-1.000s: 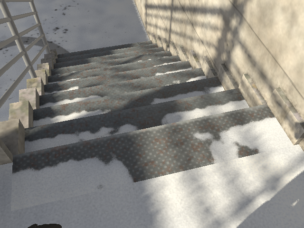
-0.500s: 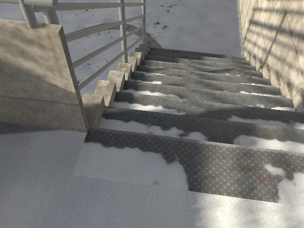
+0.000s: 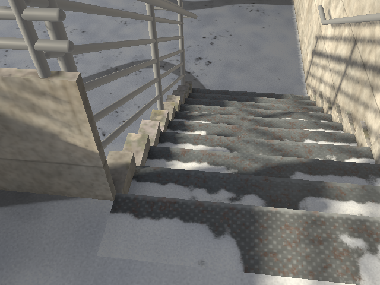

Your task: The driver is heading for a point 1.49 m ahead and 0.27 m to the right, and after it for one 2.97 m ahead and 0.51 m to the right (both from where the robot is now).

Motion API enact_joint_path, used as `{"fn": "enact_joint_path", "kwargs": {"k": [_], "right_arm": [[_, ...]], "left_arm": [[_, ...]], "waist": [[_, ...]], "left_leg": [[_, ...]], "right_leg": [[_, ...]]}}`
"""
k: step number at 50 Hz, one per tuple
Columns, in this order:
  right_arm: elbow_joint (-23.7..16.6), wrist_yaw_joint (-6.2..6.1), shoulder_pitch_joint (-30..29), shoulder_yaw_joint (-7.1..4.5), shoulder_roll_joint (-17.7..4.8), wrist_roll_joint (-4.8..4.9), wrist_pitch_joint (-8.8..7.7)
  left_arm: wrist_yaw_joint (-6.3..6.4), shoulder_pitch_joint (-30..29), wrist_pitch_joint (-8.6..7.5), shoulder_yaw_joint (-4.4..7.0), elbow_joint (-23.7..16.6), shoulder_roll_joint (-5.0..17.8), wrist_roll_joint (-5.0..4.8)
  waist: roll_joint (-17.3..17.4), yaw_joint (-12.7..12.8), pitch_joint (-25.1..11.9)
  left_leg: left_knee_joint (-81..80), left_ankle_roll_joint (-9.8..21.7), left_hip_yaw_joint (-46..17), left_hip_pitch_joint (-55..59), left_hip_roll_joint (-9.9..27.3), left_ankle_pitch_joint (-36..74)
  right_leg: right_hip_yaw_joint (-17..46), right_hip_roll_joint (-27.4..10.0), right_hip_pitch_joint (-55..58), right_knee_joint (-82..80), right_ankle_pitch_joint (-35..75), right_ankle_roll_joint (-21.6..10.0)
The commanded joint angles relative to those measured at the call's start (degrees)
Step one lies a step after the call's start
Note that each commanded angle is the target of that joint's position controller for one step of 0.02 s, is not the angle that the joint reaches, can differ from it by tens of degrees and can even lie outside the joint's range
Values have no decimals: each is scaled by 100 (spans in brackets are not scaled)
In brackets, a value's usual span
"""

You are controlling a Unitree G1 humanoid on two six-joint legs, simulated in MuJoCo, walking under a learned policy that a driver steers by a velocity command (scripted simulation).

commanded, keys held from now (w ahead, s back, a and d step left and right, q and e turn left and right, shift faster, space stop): w+e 0.50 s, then w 0.32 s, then w+q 0.18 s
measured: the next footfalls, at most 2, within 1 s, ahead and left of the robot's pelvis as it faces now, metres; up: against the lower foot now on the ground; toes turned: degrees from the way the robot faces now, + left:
right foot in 0.08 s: +0.08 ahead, -0.14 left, +0.00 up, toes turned -6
left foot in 0.54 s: +0.46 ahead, -0.01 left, +0.00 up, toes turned -17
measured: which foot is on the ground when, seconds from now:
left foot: down 0.00-0.10, up 0.12-0.52, down 0.54-1.00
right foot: up 0.00-0.06, down 0.08-0.56, up 0.58-0.96, down 0.98-1.00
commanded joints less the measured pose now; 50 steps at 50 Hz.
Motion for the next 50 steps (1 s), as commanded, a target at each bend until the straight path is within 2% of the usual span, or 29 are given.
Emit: {"fn": "enact_joint_path", "kwargs": {"k": [1,4,5,6,7,8,9,10,11,12,14,16,23,25,27,28,29,30,31,32,34,35,39,40,43,44,47,49,50], "right_arm": [[-277,32,-215,-329,-1064,80,-89],[-272,50,-352,-244,-778,30,-85],[-426,56,-531,-116,-399,-104,-131],[-835,47,-746,-76,-301,-132,-274],[-761,86,-757,-164,-732,34,-406],[-733,144,-756,-198,-867,120,-480],[-640,148,-722,-192,-823,49,-508],[-615,117,-783,-224,-879,-74,-533],[-488,66,-546,157,98,-969,-466],[-455,54,-444,135,5,-894,-400],[-454,98,-680,68,-385,-558,-325],[-509,92,-1035,154,-332,-418,-289],[-824,164,-2102,368,-197,-421,-217],[-813,105,-2047,366,-288,-355,-243],[-468,64,-995,221,-692,-191,-323],[-76,51,374,170,-796,-229,-396],[288,89,1822,144,-904,-301,-393],[560,81,2400,178,-694,-420,-356],[541,105,1707,144,-684,-320,-424],[397,81,925,269,-276,-267,-410],[311,-13,317,424,291,-228,-391],[287,-49,121,402,310,-242,-414],[300,63,-31,130,-247,-423,-538],[678,70,607,3,-578,-100,-451],[799,91,932,9,-400,3,-321],[565,330,305,97,-213,-622,-481],[720,366,517,-36,-545,-395,-519],[832,280,855,-32,-570,-425,-455],[924,54,1234,-135,-810,62,-299]], "left_arm": [[-59,-416,-134,61,-489,441,-12],[-19,648,-111,181,-157,646,-33],[44,1385,-109,337,-50,1147,-51],[-10,1678,-174,444,-127,1761,11],[-40,1500,-250,316,-222,1290,57],[-40,1250,-291,241,-322,1028,94],[-39,1045,-299,202,-414,904,99],[-20,880,-272,172,-474,855,85],[-85,868,-563,-193,-234,-60,691],[-96,722,-644,-171,-337,-42,679],[-202,720,-685,-53,-345,396,559],[-335,1004,-654,-7,-226,585,590],[-496,1692,-476,84,117,697,521],[-477,1314,-434,147,65,840,570],[-475,1003,-469,142,33,802,669],[-449,1057,-529,-11,-36,307,723],[-433,2551,-674,-261,103,-516,902],[-504,1461,-647,-94,-5,80,607],[-432,740,-608,-25,-140,178,494],[-271,458,-559,-25,-150,257,553],[-187,383,-462,-176,-152,-18,821],[-207,286,-405,-201,-198,-104,808],[-298,99,-288,-313,-175,-210,629],[-180,-108,-126,-249,-330,-174,107],[-114,-548,17,-272,-442,-134,174],[-257,-594,-88,-434,-397,-178,679],[-173,-867,-279,-278,-444,165,560],[-78,-749,-391,-145,-454,476,415],[46,773,-375,15,-107,730,421]], "waist": [[436,1,372],[118,540,14],[-965,800,-204],[-2048,800,-262],[-1269,806,-124],[-1020,677,142],[-602,571,245],[-383,486,352],[-945,184,-175],[-882,169,232],[-565,262,143],[-371,408,179],[-565,700,395],[-660,447,342],[-463,-124,-275],[120,-517,-1369],[1690,-250,-3084],[786,-937,-1992],[583,-688,-540],[208,-404,-81],[195,26,-380],[216,156,-404],[123,270,-123],[53,389,336],[475,200,446],[204,178,235],[100,128,121],[79,193,-200],[-21,712,-703]], "left_leg": [[-851,924,-1147,-126,1667,-1146],[475,515,-338,-1062,1189,-605],[2487,51,424,-1894,603,-423],[4150,-283,227,-3916,-297,-1791],[4848,-190,-452,-4481,116,-1750],[4869,-80,-513,-4612,331,-1181],[4673,-73,-476,-4472,493,-719],[4287,-126,-465,-4288,582,-399],[4433,22,-641,-3772,511,-178],[4277,-11,-554,-3721,473,139],[3933,-247,-341,-3745,408,725],[3211,-497,-276,-3761,456,1098],[1366,-314,99,-3128,203,1147],[1126,-126,226,-2398,44,1184],[1244,263,393,-251,-105,1964],[1563,908,-273,1719,606,2680],[1229,2632,-3028,4638,2484,2969],[363,2170,-3875,3944,2506,1181],[-31,1570,-3170,2334,2346,-216],[-344,1416,-2634,981,2189,-480],[-748,1392,-1793,100,1855,1041],[-932,1397,-1534,-39,1769,1343],[-1259,1330,-381,-879,1359,1910],[-971,922,-123,-1186,1232,1906],[-898,712,-148,-1188,1168,1585],[-949,1159,-564,-1100,1541,1629],[-351,1166,-678,5,1578,1955],[327,832,-562,-191,1270,2688],[1977,386,-2,-462,653,2155]], "right_leg": [[-126,-36,-136,-436,229,-200],[-239,262,1637,-841,257,-439],[1276,-681,2473,-1514,-65,-822],[4155,-1666,3334,-2459,-1250,-1819],[4252,-1800,3359,-2638,-1659,-1891],[3724,-1594,3159,-2586,-1318,-1708],[3180,-1348,2920,-2538,-730,-1539],[2832,-1186,2656,-2540,67,-1398],[2319,-793,2261,-2648,-678,-1183],[2140,-651,1834,-2815,-480,-1144],[1841,-540,1711,-2770,257,-1285],[1731,-560,1658,-2623,1245,-1408],[2131,-824,1992,-2122,2918,-1458],[2141,-848,1902,-2008,3681,-1256],[1572,-300,1140,-953,4938,-688],[1272,309,339,525,3937,-305],[974,1257,-1418,2556,-908,80],[1034,1138,-2672,4329,-1506,65],[996,634,-3098,4586,-841,-147],[870,202,-2802,4351,-322,-257],[867,-198,-1765,3529,19,-283],[782,-240,-1601,3242,-228,-224],[205,-321,-1097,1313,354,48],[-42,-136,-682,1027,1044,35],[-174,-16,-276,317,1648,28],[403,-218,-562,135,1451,-136],[216,-37,-607,-671,1554,-348],[8,140,643,-842,1827,-642],[291,-287,2021,-522,1938,-540]]}}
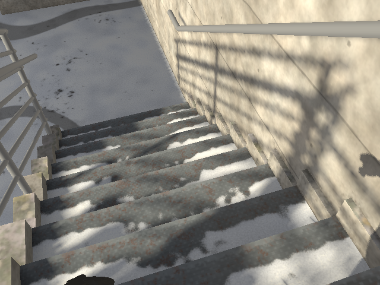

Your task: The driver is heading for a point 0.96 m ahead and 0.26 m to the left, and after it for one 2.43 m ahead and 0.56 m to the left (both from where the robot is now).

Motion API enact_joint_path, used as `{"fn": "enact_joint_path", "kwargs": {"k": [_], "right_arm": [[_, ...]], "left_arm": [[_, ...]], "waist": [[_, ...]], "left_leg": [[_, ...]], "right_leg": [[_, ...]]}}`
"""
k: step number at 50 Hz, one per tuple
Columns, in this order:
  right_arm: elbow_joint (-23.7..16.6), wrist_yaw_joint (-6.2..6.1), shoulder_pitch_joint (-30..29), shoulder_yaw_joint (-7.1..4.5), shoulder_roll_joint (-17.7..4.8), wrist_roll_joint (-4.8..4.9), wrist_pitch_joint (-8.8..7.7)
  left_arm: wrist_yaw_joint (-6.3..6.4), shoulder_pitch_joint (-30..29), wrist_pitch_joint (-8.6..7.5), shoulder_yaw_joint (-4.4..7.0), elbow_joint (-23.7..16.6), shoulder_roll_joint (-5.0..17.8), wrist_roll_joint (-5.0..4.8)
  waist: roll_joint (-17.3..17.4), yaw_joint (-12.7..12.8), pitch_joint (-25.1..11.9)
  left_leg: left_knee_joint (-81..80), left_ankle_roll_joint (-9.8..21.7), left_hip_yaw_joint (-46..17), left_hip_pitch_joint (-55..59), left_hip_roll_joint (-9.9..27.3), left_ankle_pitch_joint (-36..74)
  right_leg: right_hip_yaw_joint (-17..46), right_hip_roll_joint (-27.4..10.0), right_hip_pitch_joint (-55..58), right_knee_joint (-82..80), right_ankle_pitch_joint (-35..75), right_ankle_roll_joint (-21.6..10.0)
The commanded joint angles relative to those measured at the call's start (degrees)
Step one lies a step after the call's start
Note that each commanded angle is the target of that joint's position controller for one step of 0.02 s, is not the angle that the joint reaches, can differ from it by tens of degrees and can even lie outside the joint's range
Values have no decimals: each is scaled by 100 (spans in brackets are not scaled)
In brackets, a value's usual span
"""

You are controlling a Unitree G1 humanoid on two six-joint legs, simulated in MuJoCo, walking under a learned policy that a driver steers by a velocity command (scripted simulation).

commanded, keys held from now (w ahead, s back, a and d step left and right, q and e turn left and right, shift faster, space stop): w+q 0.78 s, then w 0.20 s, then w+e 0.02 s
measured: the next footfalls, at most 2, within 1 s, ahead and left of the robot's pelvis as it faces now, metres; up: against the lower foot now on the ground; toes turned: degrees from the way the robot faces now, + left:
left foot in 0.48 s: +0.25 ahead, +0.15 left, +0.00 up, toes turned +17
right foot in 0.82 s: +0.52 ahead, +0.03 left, -0.16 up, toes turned +26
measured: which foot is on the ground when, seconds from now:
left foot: down 0.00-0.00, up 0.02-0.46, down 0.48-0.84, up 0.86-1.00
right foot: down 0.00-0.48, up 0.50-0.80, down 0.82-1.00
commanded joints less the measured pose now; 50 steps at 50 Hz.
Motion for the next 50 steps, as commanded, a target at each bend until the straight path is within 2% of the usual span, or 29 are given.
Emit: {"fn": "enact_joint_path", "kwargs": {"k": [1,2,3,5,7,9,14,17,19,22,24,25,26,27,28,29,31,33,34,35,36,39,41,42,43,45,47,48,50], "right_arm": [[-544,11,554,200,337,-342,-184],[-575,142,-340,30,-285,-210,-181],[-578,83,-692,-20,-370,-111,-172],[-538,-115,-657,-15,-356,-181,-178],[-607,-67,-905,87,-36,-271,-119],[-683,53,-1170,101,-5,-141,-86],[-668,450,-1047,163,84,-211,17],[-804,401,-998,3,-370,-261,-7],[-1059,309,-1362,-15,-350,-297,5],[-1310,210,-1156,-121,-441,-240,-39],[-599,154,893,-538,-1077,-235,-287],[-547,-34,1168,-670,-1713,-223,-364],[-365,-54,1973,-523,-1640,-234,-471],[-366,-51,1804,-398,-1123,-99,-623],[-414,-72,1113,-141,-368,21,-605],[-480,-30,544,-30,-175,34,-465],[-696,-11,-298,195,28,-233,-163],[-987,-283,-825,365,283,-321,-147],[-908,-351,-682,391,138,-353,-220],[-935,-395,-657,277,-246,-271,-239],[-837,-296,-418,189,-727,-250,-230],[-710,73,247,164,-922,-84,-280],[-712,261,308,216,-753,-56,-208],[-591,487,1038,309,-178,-98,-236],[-609,513,1805,389,308,-32,-230],[-1301,303,316,279,-269,-23,-50],[-1184,82,-152,415,-12,-288,182],[-982,85,-11,456,120,-348,267],[-743,301,-344,414,56,-335,314]], "left_arm": [[145,2446,-147,456,242,1570,-112],[203,3065,-141,478,435,1193,-20],[226,2615,-199,472,515,1102,-50],[304,1892,-185,237,429,353,-125],[396,1424,-207,183,279,88,-81],[438,1406,-260,278,298,282,-4],[267,2072,-134,337,652,547,449],[272,1924,-153,249,767,451,371],[370,2217,-184,213,964,482,365],[415,1682,-245,349,786,1117,311],[310,1150,-290,451,698,1448,290],[199,1585,-305,325,562,651,417],[18,1368,-368,54,220,30,236],[-9,-3,-393,99,-459,181,-129],[86,-371,-356,187,-531,386,-105],[192,88,-269,193,-345,462,15],[148,621,-64,34,-102,138,304],[-37,1546,-52,-74,219,-30,523],[-64,1435,-59,-75,93,-117,422],[-115,1357,-29,-69,-18,-41,220],[-161,975,22,-45,-182,-77,63],[-128,1217,113,109,-281,373,90],[-14,2544,75,342,270,926,216],[-4,3573,84,447,512,1235,333],[-177,3472,43,508,435,1409,280],[-151,2835,56,575,513,1293,243],[-52,1887,-76,18,617,-406,356],[-1,1357,-133,-6,538,-495,289],[111,1743,-298,83,842,-129,12]], "waist": [[-1781,1097,-2298],[-931,1607,-1482],[-713,1402,-439],[-403,856,-315],[-185,568,-241],[-111,570,-174],[-131,542,-133],[-277,467,20],[-194,664,205],[-153,370,162],[516,-492,-152],[2127,-250,-671],[1391,-395,-1398],[1122,-744,-293],[760,-429,116],[471,28,34],[101,702,59],[6,938,189],[265,962,55],[-221,844,203],[41,713,388],[185,808,816],[-141,1305,554],[-696,1247,-1006],[-1131,835,-1750],[-315,1236,-440],[719,572,410],[115,202,724],[-342,585,531]], "left_leg": [[3058,169,-283,-3324,-327,158],[4112,300,-807,-4424,-207,-841],[4668,481,-922,-4780,113,-316],[4572,522,-897,-4187,612,265],[4238,362,-872,-3667,811,420],[3654,193,-656,-3639,800,792],[3762,180,-482,-3018,656,2737],[3953,331,-652,-3521,696,2314],[3862,378,-601,-3872,725,1865],[3549,375,207,-2118,214,852],[2405,758,538,411,-609,1487],[1316,1989,-1572,1526,292,3752],[1120,2610,-3070,2405,1084,5485],[583,2573,-4147,1723,1723,3636],[981,2288,-4499,712,1729,2246],[1412,2280,-4270,-188,1618,2048],[1528,2085,-3488,-2321,1206,1243],[2013,1495,-1728,-4676,-56,-158],[2193,1466,-1705,-5264,-163,-633],[2161,1081,-1061,-6057,-490,-1224],[2164,1072,-1099,-6517,-482,-1817],[3051,1398,-2317,-5534,-207,-1994],[5408,1123,-2307,-3754,-418,-152],[7846,630,-1832,-4839,-710,-355],[9927,260,-1310,-6557,-881,-2286],[10205,-206,-1641,-8782,-165,-755],[7324,67,-1852,-7677,650,1704],[6269,195,-1528,-6402,971,1959],[4809,164,-724,-4923,863,2833]], "right_leg": [[2791,-2031,5458,-752,811,-2189],[3688,-1998,5101,-1485,-1030,-1729],[2897,-1850,3952,-1697,-2101,-1229],[1921,-1628,2734,-1917,-1170,-1053],[1177,-1537,2138,-2163,86,-1032],[426,-1359,2061,-2324,911,-1035],[-711,-1256,1422,-1848,2255,-995],[-790,-1388,1790,-1377,1465,-853],[-761,-1544,2234,-1046,1247,-796],[-1379,-1331,1420,-255,2940,-499],[-1731,-661,-158,2436,1909,-175],[-1583,352,-1327,5061,-2963,376],[-93,632,-2172,5677,-3534,358],[532,597,-3651,5445,-3432,299],[983,283,-3942,5230,-2909,341],[1028,157,-3650,5387,-2484,411],[770,5,-2541,4525,-1717,446],[290,-102,-293,3014,1778,311],[126,-119,547,2980,2330,419],[-143,-94,1912,1482,3019,522],[-446,161,2734,1384,2771,756],[-521,420,3402,65,1249,631],[-255,54,3606,-1502,1911,63],[712,-1187,5739,713,5157,-1244],[2197,-2305,6385,1237,6685,-2631],[3749,-2852,5048,31,1954,-2421],[2267,-1770,2430,-656,383,-1519],[1856,-1419,696,-1064,148,-1572],[989,-692,-567,-1199,-1271,-1643]]}}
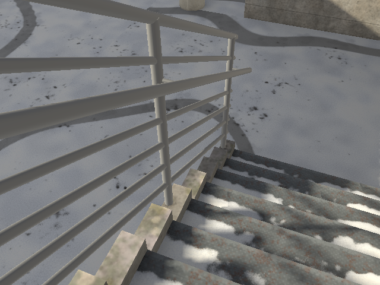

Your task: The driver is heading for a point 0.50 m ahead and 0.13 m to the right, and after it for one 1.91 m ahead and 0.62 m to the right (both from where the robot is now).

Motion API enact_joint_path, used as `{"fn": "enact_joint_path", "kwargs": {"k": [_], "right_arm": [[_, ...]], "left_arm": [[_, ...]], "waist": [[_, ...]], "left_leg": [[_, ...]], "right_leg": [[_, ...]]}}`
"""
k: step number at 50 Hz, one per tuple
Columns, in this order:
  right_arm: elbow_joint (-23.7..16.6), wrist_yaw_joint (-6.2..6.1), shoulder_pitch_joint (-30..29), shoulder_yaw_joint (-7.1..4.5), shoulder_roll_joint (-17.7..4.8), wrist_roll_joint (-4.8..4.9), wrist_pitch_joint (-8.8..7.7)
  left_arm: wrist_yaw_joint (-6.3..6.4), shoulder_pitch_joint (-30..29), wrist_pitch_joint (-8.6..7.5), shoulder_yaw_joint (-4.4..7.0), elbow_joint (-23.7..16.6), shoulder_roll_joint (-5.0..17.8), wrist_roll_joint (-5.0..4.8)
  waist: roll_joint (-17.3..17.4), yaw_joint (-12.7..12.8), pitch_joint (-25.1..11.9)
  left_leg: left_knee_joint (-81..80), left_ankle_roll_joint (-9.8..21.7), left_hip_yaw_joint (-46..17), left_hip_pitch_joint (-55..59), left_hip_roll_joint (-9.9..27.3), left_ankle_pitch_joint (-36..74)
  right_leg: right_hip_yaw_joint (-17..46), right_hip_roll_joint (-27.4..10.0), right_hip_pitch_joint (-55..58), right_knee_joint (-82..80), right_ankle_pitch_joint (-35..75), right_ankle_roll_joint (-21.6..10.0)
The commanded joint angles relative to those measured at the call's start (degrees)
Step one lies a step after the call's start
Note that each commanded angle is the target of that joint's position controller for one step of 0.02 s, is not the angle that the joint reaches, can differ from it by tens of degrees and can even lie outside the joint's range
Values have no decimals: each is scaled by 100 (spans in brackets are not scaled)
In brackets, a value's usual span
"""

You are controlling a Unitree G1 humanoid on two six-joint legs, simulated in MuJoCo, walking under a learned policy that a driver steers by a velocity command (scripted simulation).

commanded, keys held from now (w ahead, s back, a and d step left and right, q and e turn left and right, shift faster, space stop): w+e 1.00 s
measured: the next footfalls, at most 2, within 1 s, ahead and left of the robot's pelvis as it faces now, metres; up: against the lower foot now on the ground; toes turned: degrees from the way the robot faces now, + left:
left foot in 0.30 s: +0.34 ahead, +0.15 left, -0.17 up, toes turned -1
right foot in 0.98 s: +0.54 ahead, -0.18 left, -0.33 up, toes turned -35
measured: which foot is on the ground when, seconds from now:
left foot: up 0.00-0.28, down 0.30-0.98, up 1.00-1.00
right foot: down 0.00-0.32, up 0.34-0.96, down 0.98-1.00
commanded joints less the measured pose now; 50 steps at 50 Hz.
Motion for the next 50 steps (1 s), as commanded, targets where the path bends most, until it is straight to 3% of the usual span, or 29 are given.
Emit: {"fn": "enact_joint_path", "kwargs": {"k": [1,2,3,4,5,6,8,10,12,14,15,16,17,18,20,21,23,24,28,30,33,35,37,39,43,45,47,49,50], "right_arm": [[-118,162,5,141,207,-89,77],[-54,240,50,148,152,-128,15],[-314,-288,-604,-223,-77,415,227],[-311,-524,-996,-313,-533,522,211],[-396,-126,-1472,92,-137,-431,39],[-304,-41,-1642,93,-34,-480,6],[-498,7,-2451,176,125,-322,1],[-722,36,-2560,229,7,18,94],[-881,8,-2473,255,-106,-46,122],[-466,-72,-1218,75,-553,-5,-5],[-63,-135,303,-254,-1109,121,-115],[564,-101,1912,-513,-1379,-11,-113],[534,142,2150,-533,-1504,-64,-110],[558,229,2092,-539,-1546,-103,-39],[562,107,1001,-401,-828,-107,-21],[540,147,754,-327,-579,-241,-16],[338,-58,115,-64,506,-147,-277],[241,-177,-107,-49,578,-56,-342],[659,-250,277,-278,-457,-363,-275],[1185,-379,1133,-120,36,-306,-302],[1460,-425,1889,-104,169,-318,-268],[1592,-458,2222,-8,359,-271,-358],[1469,-517,1988,48,597,-531,-335],[1241,-564,1475,39,465,-405,-388],[1672,-799,2274,-169,-118,-30,-340],[1861,-778,2773,-308,-251,-36,-205],[1751,-670,2069,-384,-360,-207,-165],[1734,-126,1222,-416,-682,-299,69],[1719,212,2134,-337,-61,-160,29]], "left_arm": [[55,-461,-317,-122,-182,70,-92],[66,-379,-307,-79,-139,310,-26],[226,-244,-293,155,10,926,-903],[260,-59,-321,103,103,842,-948],[294,415,-465,-181,80,152,-112],[392,937,-469,-245,246,-154,-86],[379,1569,-257,-323,362,-91,-103],[88,1043,-129,-260,374,368,145],[18,540,-159,-137,70,636,52],[-12,345,-96,-44,96,878,-40],[-220,553,-94,-50,270,928,91],[-481,1575,-73,-151,788,259,166],[-657,2934,-114,-165,1223,-382,-37],[-710,2046,-131,-132,664,22,-185],[-359,289,-143,-157,10,-11,-316],[-187,582,-167,-85,78,70,-326],[-160,215,-108,-181,31,-184,-233],[-257,547,-98,-161,325,-183,-149],[-448,-27,-139,52,161,241,-199],[-294,-828,-79,11,-236,133,-142],[-147,-673,20,9,-160,91,-227],[-280,-1160,50,-49,-87,45,26],[-293,-1432,-2,-120,-198,-37,-161],[-266,-1846,88,-105,-472,47,-191],[-209,-3446,259,-110,-995,48,233],[-159,-3225,228,-153,-840,-25,37],[-121,-1771,154,41,-71,283,50],[-80,661,18,536,767,1227,-72],[-42,2365,29,737,1433,2021,135]], "waist": [[-684,-232,884],[-539,-285,828],[-594,-699,896],[-173,-434,995],[-653,355,587],[-611,588,900],[-238,969,996],[-725,625,1208],[-509,358,1254],[-132,-181,931],[87,-811,516],[915,-964,-646],[916,-314,-1665],[797,-613,-1561],[-299,-639,463],[-230,-283,445],[-225,257,933],[-289,236,908],[-193,167,594],[-87,-213,944],[-437,-355,1048],[-106,-566,1291],[-164,-456,1400],[-115,-422,1470],[-47,-1118,1908],[54,-1330,1954],[-94,-642,1153],[-836,847,300],[-1999,640,-1433]], "left_leg": [[-1970,28,243,812,573,1702],[-1857,23,348,1354,415,2008],[-2953,40,-13,1708,611,3161],[-3859,3,218,1488,405,3676],[-3906,-126,15,-285,392,3004],[-4929,-150,-249,-1118,557,3559],[-6296,-207,475,181,281,3804],[-5533,-254,678,2737,218,3402],[-5993,-154,615,3283,204,2490],[-6841,22,810,4904,18,2531],[-7048,385,821,6327,289,3395],[-5774,1065,474,8423,919,4229],[-4059,1498,35,9344,1913,6820],[-4920,1769,-1072,8830,2283,5588],[-6419,1193,-785,6184,2036,913],[-6509,1470,-1219,4835,2707,1903],[-6943,1064,-60,3359,1912,2211],[-7068,1089,454,2876,1560,2184],[-6752,1119,888,2914,1695,2432],[-6560,1151,470,4842,1939,1847],[-6212,1236,627,5645,1951,1830],[-6335,976,1106,5538,1714,549],[-6136,673,1622,4115,1363,236],[-5787,479,1966,3314,1272,-234],[-5282,424,1488,4933,1816,-982],[-5048,615,1240,5340,1759,39],[-3729,387,1611,4897,1605,870],[-924,14,1849,2777,948,-42],[2069,-427,1755,1332,55,-4018]], "right_leg": [[1706,-1137,-2018,-1891,352,-1467],[1674,-1047,-2277,-1447,726,-1438],[2193,-1456,-1489,-1490,2180,-986],[1961,-1126,-1068,-1046,1729,-872],[2047,-1252,752,-420,821,-1162],[2315,-1286,1597,205,312,-1146],[2166,-956,621,380,-168,-1121],[2199,-977,-1789,-73,-828,-1115],[2192,-952,-1498,467,-757,-876],[2235,-780,-1160,1864,-6,-628],[1963,-625,-1405,3345,619,-160],[1529,-105,-2268,5757,-679,230],[1315,-266,-3241,7832,-1663,106],[1180,-169,-4237,8704,-1624,172],[1464,-469,-5127,7273,345,-5],[1614,-826,-4135,6866,1024,0],[1595,-1198,-3225,4385,2048,-129],[1625,-1086,-2597,2962,3012,-73],[1381,-718,-1904,2990,2844,305],[2209,-917,-3561,1252,4045,206],[2634,-693,-4139,705,4823,254],[1686,-944,-3845,314,4969,86],[1211,-1037,-2403,472,5004,46],[707,-946,-1374,464,5054,91],[360,-958,-2209,-1285,3541,34],[77,-687,-2020,-1793,3368,34],[-50,-539,-248,-1931,3695,-20],[-90,-455,3576,-2280,5069,-347],[982,-1291,6562,-78,9134,-1273]]}}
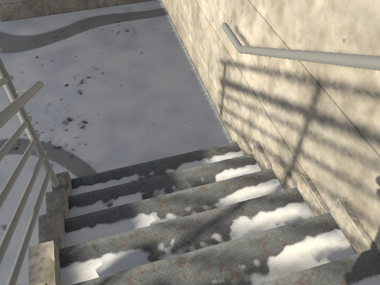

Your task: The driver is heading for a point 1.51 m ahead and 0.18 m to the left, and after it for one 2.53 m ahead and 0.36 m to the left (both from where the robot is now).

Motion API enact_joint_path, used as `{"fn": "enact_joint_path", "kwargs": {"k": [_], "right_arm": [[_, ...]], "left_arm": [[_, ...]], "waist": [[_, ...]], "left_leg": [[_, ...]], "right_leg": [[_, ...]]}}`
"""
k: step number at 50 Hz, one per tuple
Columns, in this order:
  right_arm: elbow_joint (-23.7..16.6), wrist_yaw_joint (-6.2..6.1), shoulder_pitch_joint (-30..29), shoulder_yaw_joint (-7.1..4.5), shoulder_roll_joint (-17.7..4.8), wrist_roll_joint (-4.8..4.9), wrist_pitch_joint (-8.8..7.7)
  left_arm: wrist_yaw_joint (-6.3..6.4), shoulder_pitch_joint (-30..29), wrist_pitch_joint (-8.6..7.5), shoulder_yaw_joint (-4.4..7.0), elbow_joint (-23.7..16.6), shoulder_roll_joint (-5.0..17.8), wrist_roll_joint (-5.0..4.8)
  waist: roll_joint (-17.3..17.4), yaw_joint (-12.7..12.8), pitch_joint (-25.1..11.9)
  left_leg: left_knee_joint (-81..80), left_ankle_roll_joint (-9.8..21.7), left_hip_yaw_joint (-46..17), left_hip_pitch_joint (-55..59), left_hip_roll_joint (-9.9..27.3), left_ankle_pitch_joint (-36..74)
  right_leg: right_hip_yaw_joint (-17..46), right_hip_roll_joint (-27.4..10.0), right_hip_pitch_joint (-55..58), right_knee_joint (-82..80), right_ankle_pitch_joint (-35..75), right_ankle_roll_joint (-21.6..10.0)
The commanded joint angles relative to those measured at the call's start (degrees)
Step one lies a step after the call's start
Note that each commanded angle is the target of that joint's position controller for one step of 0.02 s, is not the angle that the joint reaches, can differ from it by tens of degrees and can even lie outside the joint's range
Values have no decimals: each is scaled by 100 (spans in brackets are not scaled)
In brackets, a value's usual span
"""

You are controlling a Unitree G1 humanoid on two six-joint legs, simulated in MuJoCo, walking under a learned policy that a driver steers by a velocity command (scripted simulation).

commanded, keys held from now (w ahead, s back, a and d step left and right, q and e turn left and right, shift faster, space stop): w+e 0.04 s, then w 0.06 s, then no key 0.10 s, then q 0.78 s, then no key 0.02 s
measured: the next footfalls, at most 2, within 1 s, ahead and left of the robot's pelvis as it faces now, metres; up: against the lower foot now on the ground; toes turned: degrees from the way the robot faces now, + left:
left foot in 0.40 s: +0.35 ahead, +0.11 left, -0.17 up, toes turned -1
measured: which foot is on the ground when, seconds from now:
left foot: up 0.00-0.38, down 0.40-1.00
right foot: down 0.00-0.42, up 0.44-1.00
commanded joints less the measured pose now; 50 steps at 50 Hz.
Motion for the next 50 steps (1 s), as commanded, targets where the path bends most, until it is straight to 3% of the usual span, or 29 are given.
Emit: {"fn": "enact_joint_path", "kwargs": {"k": [1,2,3,4,5,6,7,9,12,14,15,16,17,18,20,21,22,23,25,26,28,29,30,33,39,41,46,48,50], "right_arm": [[-810,583,-500,-122,-581,187,-100],[-1485,405,-2219,-98,-598,425,-326],[-1742,199,-2809,-104,-665,569,-392],[-1672,125,-2486,-143,-836,464,-367],[-1537,14,-2033,-169,-793,430,-307],[-1372,-51,-1605,-104,-513,225,-204],[-1067,-2,-1321,-59,-233,130,-120],[-936,273,-712,76,42,124,-84],[-1196,254,-1997,4,-739,195,-150],[-1107,194,-2137,-8,-739,154,-31],[-1498,-175,-2820,-98,-564,928,-52],[-1655,-307,-3200,-66,-586,1031,-36],[-1266,114,-2623,5,-794,182,39],[-1249,233,-2412,-102,-759,67,43],[-734,147,-1005,-398,-1334,447,-103],[-685,119,-98,-571,-1908,429,-128],[-922,247,-446,-640,-2342,491,-59],[-1018,318,-593,-691,-2246,235,-73],[-1572,340,-1640,-582,-1931,394,-108],[-1496,360,-1696,-370,-1388,261,-119],[-1491,317,-1590,-243,-1113,288,-252],[-1408,169,-1423,-131,-683,373,-342],[-1452,104,-1288,-122,-822,376,-397],[-1442,-64,-703,-114,-1069,482,-419],[-1723,-44,-742,-202,-1179,437,-304],[-1863,-26,-684,-209,-1008,555,-276],[-2468,-5,-1050,-374,-1202,474,-129],[-2600,-73,-1357,-420,-1235,499,-77],[-2640,-6,-1520,-493,-1412,544,-4]], "left_arm": [[39,4940,-49,786,1540,2074,3],[100,4851,-149,737,1536,1783,-121],[26,3954,-205,574,1353,1266,-259],[-58,2983,-171,276,1034,321,-205],[-109,2114,-204,72,703,-50,-221],[-73,1578,-289,-38,517,-178,-166],[-44,1320,-290,-147,254,-238,-340],[-73,1396,-408,-101,256,345,-193],[287,2356,-543,-233,448,21,-182],[240,2263,-394,-244,345,256,25],[365,2358,-104,3,344,485,-953],[421,2573,71,-26,368,423,-895],[215,2957,-147,-401,595,-160,-26],[105,3062,-140,-300,640,-4,-111],[-190,2620,-64,-194,567,464,-108],[-394,3675,-87,-150,793,291,-26],[-362,3794,-86,-76,445,319,-112],[-159,2726,-61,14,-29,694,-328],[295,1493,-104,-50,-988,568,-483],[490,1643,-98,-168,-891,310,-462],[568,2384,48,-306,-736,-118,-338],[508,2625,69,-365,-605,-172,-121],[422,2534,61,-314,-705,-87,-103],[281,1856,228,-237,-992,328,-233],[303,775,403,-346,-1435,82,-67],[359,229,472,-371,-1501,105,-135],[474,268,382,-436,-1361,130,-375],[499,638,322,-279,-1282,333,-523],[584,1401,275,-41,-1239,620,-468]], "waist": [[-559,1894,-2545],[-360,2385,-1145],[127,2020,-466],[594,1375,-19],[931,667,495],[609,281,976],[727,239,899],[180,-35,452],[509,819,205],[156,662,380],[80,960,-217],[85,1202,79],[436,882,1304],[240,876,1084],[631,190,239],[2133,189,-1207],[2608,500,-2184],[1479,236,-1662],[767,627,-885],[86,980,-252],[514,1421,254],[197,1184,23],[542,1171,19],[403,664,-214],[667,458,-288],[739,262,-147],[847,259,-364],[930,559,-677],[804,1019,-819]], "left_leg": [[3607,110,-1163,-5072,-581,-248],[3485,73,-1307,-6495,-584,-409],[3148,213,-1588,-6652,-371,-46],[2149,447,-1935,-6241,-37,660],[619,616,-2144,-4967,151,1616],[-133,761,-2353,-4042,278,2669],[-1473,693,-2131,-2863,188,3868],[-953,639,-1731,-1339,-329,5554],[-3524,425,-2246,-2608,-134,8044],[-3724,295,-1732,-1299,-454,7926],[-4041,205,-1571,-1185,-836,7456],[-4463,235,-1838,-1320,-576,7017],[-5302,403,-2103,-2213,-10,7279],[-5616,427,-1730,-1743,-228,6873],[-5642,842,-1238,801,-682,7308],[-4617,1945,-1904,2785,45,10312],[-4079,2974,-3314,3763,822,11324],[-4100,2757,-3714,3244,837,11171],[-4761,2816,-4390,964,1310,7478],[-5207,2533,-4408,-610,1432,6525],[-5484,2281,-4096,-2398,765,6667],[-5135,1954,-3513,-2309,-71,5725],[-5045,1706,-3436,-2461,-335,5587],[-4945,1888,-3990,-1683,-69,4951],[-5503,2026,-4889,-1785,-67,2551],[-5705,2114,-5044,-1497,-32,2286],[-5704,2159,-4980,-1105,-56,3664],[-5471,2018,-5012,-1477,-168,4201],[-5126,2042,-4714,-2172,-293,5328]], "right_leg": [[1855,-1247,7302,1942,5457,-1558],[2272,-1393,6467,1299,2693,-1623],[2547,-1606,4913,801,903,-1550],[2627,-1696,3414,683,118,-1547],[2095,-1610,1087,553,342,-1518],[2029,-1431,-708,284,587,-1521],[1518,-1138,-1965,-102,718,-1565],[959,-383,-3279,835,738,-1282],[1001,-67,-1834,2023,-1314,-486],[1043,-119,-2805,2360,-2382,-407],[997,-259,-1811,2356,-1917,-380],[1169,-359,-1563,2686,-1737,-388],[2145,-930,-1467,3155,-2080,-322],[2043,-1010,-1278,3316,-1501,-446],[1108,-306,-1836,4981,-887,-46],[374,288,-2531,7599,-2693,544],[-6,772,-3718,9969,-5934,1032],[278,682,-4664,10515,-5819,1034],[629,169,-5070,9750,-4912,998],[1084,-155,-4526,9286,-4053,811],[848,-241,-3724,9065,-3304,772],[844,-261,-3922,8093,-1823,736],[597,-166,-4022,8176,-1625,769],[782,-149,-4800,7331,-1188,1064],[596,-83,-3789,5211,-1955,1038],[549,74,-3658,4292,-2247,1110],[682,374,-2148,2051,-2407,951],[577,514,-942,1220,-1776,766],[396,493,767,719,-1106,488]]}}
Keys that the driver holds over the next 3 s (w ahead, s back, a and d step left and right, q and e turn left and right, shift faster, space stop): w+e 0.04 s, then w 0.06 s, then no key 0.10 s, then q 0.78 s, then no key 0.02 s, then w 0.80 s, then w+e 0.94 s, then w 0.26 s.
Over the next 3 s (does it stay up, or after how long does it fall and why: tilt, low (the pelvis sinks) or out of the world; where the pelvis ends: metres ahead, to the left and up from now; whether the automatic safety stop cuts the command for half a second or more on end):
stays up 1.23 0.24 -0.75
